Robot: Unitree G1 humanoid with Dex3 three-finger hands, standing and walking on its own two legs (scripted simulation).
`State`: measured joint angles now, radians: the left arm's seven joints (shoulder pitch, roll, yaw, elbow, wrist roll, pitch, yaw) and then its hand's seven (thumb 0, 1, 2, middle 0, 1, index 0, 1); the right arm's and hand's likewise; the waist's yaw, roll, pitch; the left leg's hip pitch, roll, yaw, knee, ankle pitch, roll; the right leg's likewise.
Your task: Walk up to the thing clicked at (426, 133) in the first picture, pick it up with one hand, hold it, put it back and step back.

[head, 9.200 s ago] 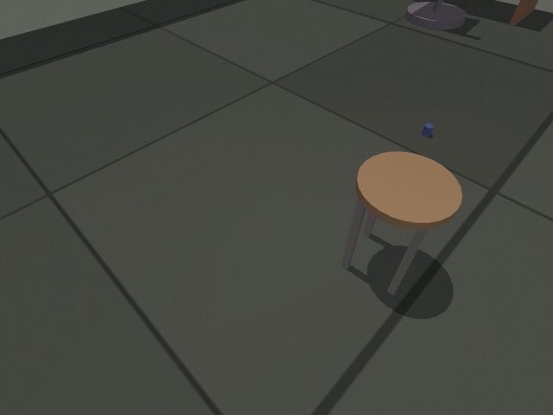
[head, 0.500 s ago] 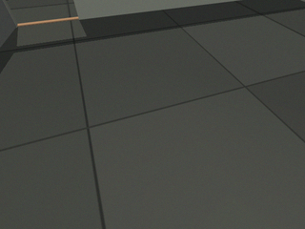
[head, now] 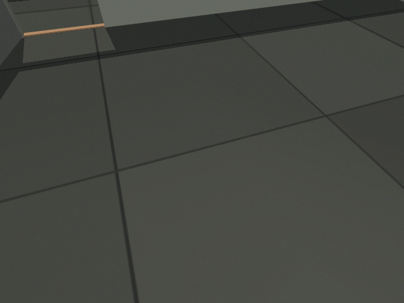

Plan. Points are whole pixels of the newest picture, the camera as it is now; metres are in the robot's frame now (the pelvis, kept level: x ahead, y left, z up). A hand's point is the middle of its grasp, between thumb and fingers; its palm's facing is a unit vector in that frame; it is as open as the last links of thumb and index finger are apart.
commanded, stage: stand
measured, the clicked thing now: out of the picture +0.57 -1.56 -0.75
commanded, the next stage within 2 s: walk up in 1.30 s
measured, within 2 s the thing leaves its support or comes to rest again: neither
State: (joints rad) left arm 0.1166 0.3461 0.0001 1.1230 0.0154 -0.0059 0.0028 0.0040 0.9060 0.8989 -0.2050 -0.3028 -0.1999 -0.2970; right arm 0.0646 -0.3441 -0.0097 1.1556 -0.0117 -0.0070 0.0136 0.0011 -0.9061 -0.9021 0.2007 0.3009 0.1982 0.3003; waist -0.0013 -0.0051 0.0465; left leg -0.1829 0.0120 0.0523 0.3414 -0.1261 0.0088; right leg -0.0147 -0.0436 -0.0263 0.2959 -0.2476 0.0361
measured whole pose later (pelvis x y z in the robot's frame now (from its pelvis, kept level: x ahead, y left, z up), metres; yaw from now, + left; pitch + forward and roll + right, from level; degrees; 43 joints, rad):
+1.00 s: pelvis +0.00 +0.01 +0.00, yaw +1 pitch -2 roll +0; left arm 0.16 0.35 0.00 1.11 0.02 0.00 0.00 0.00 0.91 0.90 -0.20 -0.30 -0.20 -0.30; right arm 0.10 -0.34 -0.01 1.16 -0.01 -0.01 0.01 0.00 -0.91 -0.90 0.20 0.30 0.20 0.30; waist 0.00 -0.01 0.05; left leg -0.18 0.00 0.05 0.34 -0.13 0.02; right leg -0.01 -0.06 -0.03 0.30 -0.25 0.04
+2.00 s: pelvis +0.18 -0.09 -0.02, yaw -11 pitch -2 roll -1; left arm 0.40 0.42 0.06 0.90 0.02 -0.05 -0.06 0.01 0.90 0.90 -0.21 -0.30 -0.20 -0.30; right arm 0.22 -0.41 -0.09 0.93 -0.04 -0.04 0.09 0.00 -0.91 -0.90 0.20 0.30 0.20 0.30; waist 0.06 0.00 0.05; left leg -0.38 0.07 0.04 0.57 -0.21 0.01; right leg -0.06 0.01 -0.01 0.51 -0.42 -0.01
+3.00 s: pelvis +0.60 -0.17 -0.01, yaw -18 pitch -3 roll +0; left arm 0.31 0.44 0.04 0.89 0.00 -0.05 -0.04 0.01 0.91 0.90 -0.20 -0.30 -0.20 -0.30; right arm 0.31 -0.39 -0.05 0.83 -0.01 -0.09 0.05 0.00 -0.90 -0.90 0.20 0.30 0.20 0.30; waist 0.00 -0.06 0.09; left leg -0.22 0.03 0.12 0.53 -0.26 0.03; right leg -0.47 -0.05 0.00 0.98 -0.35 -0.02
